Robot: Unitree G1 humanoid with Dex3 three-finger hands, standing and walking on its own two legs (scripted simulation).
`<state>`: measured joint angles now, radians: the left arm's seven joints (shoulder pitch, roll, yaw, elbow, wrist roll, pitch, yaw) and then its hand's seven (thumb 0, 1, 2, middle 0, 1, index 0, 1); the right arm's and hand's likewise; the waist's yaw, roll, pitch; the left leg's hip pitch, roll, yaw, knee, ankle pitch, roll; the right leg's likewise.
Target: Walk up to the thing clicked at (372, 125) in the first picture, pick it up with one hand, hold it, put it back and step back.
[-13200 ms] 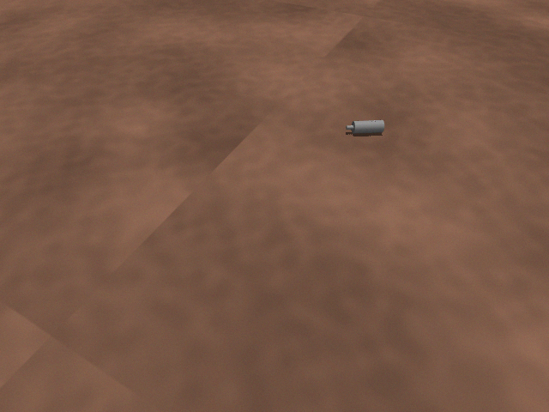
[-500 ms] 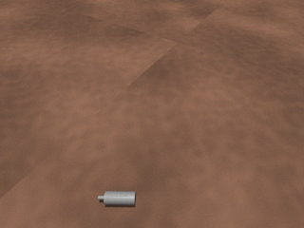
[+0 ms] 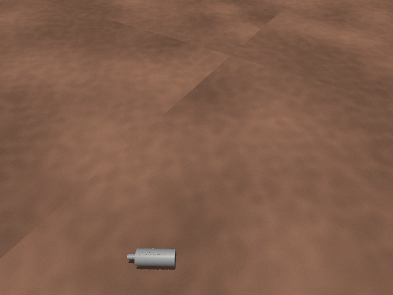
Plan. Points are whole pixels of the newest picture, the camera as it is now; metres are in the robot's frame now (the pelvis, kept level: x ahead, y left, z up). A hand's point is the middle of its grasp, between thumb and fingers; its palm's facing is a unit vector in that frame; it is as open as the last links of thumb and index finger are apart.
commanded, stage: stand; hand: left
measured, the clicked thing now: (151, 257) +0.44 +0.24 -0.74
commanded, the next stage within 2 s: none
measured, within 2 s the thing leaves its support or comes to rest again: neither
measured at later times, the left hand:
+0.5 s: hand out of the picture +0.07 +0.25 -0.16, palm faces -0.02 -0.94 -0.34, open 7.4 cm
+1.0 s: hand out of the picture +0.07 +0.25 -0.16, palm faces -0.03 -0.94 -0.34, open 7.4 cm
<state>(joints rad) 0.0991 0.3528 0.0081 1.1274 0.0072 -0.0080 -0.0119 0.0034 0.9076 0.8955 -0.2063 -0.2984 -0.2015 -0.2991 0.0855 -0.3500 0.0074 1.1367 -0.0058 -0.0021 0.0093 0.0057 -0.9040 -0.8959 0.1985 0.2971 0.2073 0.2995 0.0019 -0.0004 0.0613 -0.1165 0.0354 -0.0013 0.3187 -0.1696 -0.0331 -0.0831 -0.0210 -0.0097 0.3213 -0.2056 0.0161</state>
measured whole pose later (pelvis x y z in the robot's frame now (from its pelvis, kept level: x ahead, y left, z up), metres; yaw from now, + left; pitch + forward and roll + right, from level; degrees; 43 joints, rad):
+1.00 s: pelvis +0.00 +0.00 +0.00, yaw +0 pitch -2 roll +0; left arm 0.12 0.35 0.00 1.12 0.01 -0.01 -0.01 0.00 0.91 0.90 -0.21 -0.30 -0.20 -0.30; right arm 0.11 -0.35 0.00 1.13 -0.01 0.00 0.01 0.01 -0.90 -0.90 0.20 0.30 0.21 0.30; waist 0.00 0.00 0.06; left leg -0.11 0.04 0.00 0.32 -0.17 -0.03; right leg -0.08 -0.02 -0.01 0.32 -0.21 0.02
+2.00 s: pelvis +0.00 +0.00 +0.00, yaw +0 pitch -2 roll +0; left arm 0.12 0.35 0.00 1.11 0.01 -0.01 -0.01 0.00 0.91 0.90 -0.21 -0.30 -0.20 -0.30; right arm 0.11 -0.35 0.00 1.12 -0.01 0.00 0.01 0.01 -0.90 -0.90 0.20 0.30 0.21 0.30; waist 0.00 0.00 0.06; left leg -0.11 0.04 0.00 0.32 -0.18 -0.03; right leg -0.07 -0.02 -0.01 0.31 -0.20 0.02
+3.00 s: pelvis +0.00 +0.00 +0.00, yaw +0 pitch -3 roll +0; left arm 0.13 0.36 0.00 1.11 0.01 -0.01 -0.01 0.00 0.91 0.90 -0.21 -0.30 -0.20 -0.30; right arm 0.12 -0.35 0.00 1.12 -0.01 0.00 0.01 0.01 -0.90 -0.90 0.20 0.30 0.21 0.30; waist 0.00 0.00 0.06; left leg -0.11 0.03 0.00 0.32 -0.17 -0.03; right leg -0.08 -0.02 -0.01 0.32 -0.20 0.02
